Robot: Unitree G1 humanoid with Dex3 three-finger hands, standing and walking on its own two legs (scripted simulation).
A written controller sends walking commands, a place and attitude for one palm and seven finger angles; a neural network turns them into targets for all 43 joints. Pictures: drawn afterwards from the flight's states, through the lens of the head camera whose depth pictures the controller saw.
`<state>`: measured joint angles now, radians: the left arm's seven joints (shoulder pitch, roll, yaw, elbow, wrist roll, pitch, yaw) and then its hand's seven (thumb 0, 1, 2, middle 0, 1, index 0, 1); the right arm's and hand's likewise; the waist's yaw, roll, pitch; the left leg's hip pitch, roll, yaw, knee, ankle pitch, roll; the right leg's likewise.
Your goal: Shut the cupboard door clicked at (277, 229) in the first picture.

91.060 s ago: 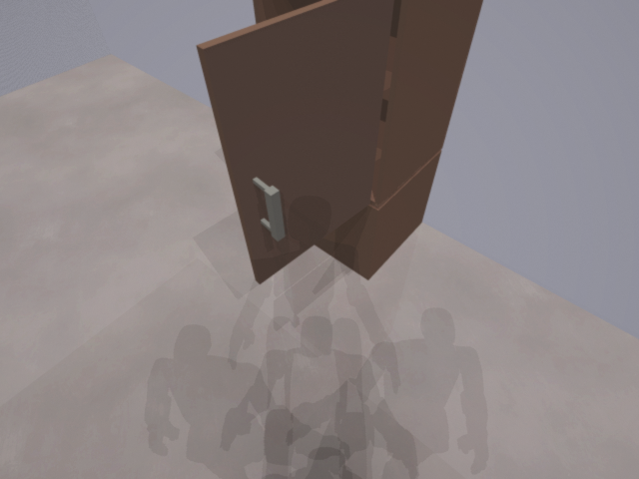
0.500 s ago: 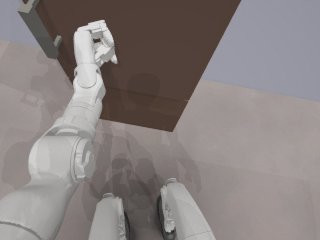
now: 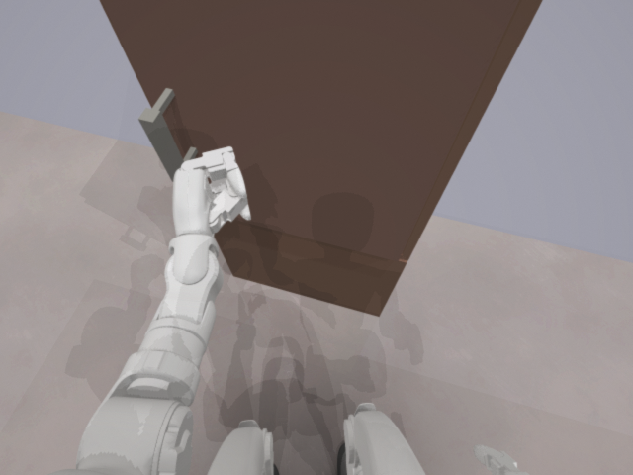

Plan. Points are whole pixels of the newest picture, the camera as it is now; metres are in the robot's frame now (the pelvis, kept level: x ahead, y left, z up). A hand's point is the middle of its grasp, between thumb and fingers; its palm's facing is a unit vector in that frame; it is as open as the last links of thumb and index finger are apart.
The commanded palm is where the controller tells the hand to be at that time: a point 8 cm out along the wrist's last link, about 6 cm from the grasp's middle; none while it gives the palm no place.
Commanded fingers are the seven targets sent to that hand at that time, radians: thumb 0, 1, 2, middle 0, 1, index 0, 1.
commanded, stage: draw the hand back to the body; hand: left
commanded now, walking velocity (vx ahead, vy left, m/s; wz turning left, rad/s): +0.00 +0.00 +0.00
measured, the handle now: (173, 139) +0.58 +0.18 +0.02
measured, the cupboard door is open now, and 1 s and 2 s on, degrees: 0 0 0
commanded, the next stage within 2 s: step back with the hand held close in 1.40 s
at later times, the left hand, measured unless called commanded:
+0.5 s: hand (94, 285) +0.30 +0.18 +0.14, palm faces +0.07 -0.98 -0.19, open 3.1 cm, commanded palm +0.27 +0.23 +0.17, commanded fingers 0.00 0.90 0.90 -0.89 -1.05 -0.89 -1.05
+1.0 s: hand out of the picture +0.21 +0.30 +0.26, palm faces +0.47 -0.80 -0.38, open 5.9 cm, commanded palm +0.15 +0.34 +0.28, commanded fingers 0.00 0.90 0.90 -0.20 -0.30 -0.20 -0.30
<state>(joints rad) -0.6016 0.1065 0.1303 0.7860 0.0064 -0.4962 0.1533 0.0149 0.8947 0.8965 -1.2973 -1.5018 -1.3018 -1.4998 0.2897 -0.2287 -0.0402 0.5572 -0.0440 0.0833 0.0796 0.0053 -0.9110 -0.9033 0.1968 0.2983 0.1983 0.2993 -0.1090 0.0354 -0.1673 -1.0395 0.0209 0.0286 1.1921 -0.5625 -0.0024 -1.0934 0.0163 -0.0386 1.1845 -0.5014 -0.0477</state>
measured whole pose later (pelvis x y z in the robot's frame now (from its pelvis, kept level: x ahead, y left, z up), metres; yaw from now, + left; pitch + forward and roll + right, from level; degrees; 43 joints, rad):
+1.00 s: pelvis +0.02 +0.04 +0.10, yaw +2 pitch -4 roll -1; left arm 0.43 0.36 0.31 -0.39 -0.08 -0.02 0.11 0.01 0.89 0.90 -0.47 -0.59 -0.47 -0.59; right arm 0.21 -0.21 0.04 0.58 0.01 -0.05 -0.06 0.01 -0.91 -0.90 0.20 0.30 0.20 0.30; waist 0.07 0.07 -0.01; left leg -0.10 -0.03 0.01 0.46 -0.29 0.04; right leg -0.12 -0.02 -0.05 0.42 -0.24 0.01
